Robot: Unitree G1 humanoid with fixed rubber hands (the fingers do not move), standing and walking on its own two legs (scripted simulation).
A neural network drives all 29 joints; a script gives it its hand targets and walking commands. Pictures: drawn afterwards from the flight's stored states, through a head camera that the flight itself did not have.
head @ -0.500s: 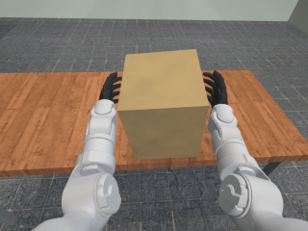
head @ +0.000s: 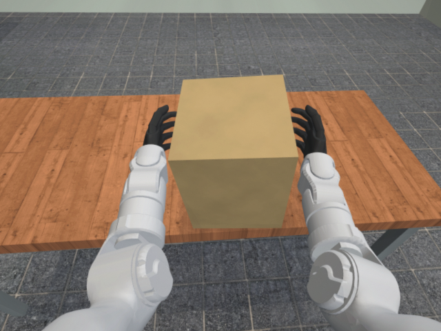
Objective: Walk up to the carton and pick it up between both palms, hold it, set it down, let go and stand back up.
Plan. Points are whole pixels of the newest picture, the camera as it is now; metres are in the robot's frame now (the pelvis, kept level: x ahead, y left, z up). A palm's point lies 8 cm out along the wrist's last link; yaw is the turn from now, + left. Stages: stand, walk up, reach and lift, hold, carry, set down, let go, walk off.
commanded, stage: set down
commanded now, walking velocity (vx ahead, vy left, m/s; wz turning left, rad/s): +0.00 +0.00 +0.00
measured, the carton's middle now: (234, 157) +0.46 +0.00 +0.06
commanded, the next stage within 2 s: none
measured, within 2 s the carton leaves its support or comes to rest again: rests again in 1.28 s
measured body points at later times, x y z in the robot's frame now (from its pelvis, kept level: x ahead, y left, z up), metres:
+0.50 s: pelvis +0.00 +0.00 +0.00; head +0.04 +0.02 +0.45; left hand +0.45 +0.15 +0.09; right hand +0.43 -0.15 +0.10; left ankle -0.03 +0.11 -0.75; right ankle -0.02 -0.12 -0.75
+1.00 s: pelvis +0.00 +0.00 +0.00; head +0.04 +0.02 +0.45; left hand +0.44 +0.15 +0.09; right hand +0.42 -0.15 +0.10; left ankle -0.03 +0.11 -0.75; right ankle -0.02 -0.12 -0.75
